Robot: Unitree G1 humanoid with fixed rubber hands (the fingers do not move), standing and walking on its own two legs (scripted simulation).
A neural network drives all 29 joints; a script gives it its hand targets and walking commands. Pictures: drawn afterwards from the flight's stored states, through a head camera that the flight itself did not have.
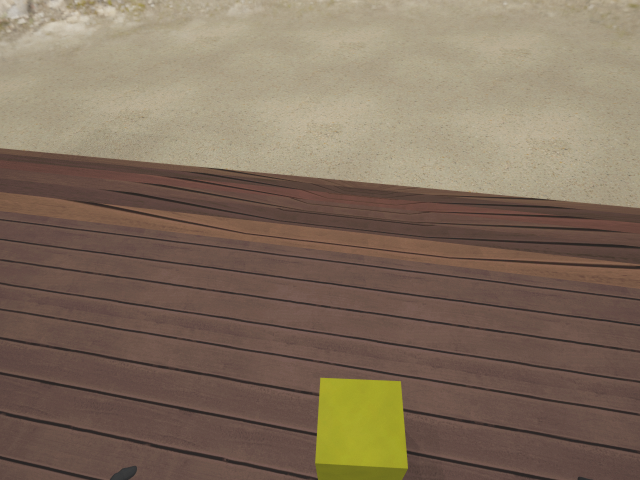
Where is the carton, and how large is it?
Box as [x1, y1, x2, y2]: [315, 378, 407, 479]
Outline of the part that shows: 320,378 315,458 318,479 401,479 407,469 400,381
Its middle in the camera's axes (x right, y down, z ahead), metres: +0.10 +0.53 +1.04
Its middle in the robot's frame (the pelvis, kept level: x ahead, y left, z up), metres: +0.38 -0.04 -0.66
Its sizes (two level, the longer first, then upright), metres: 0.210 0.200 0.250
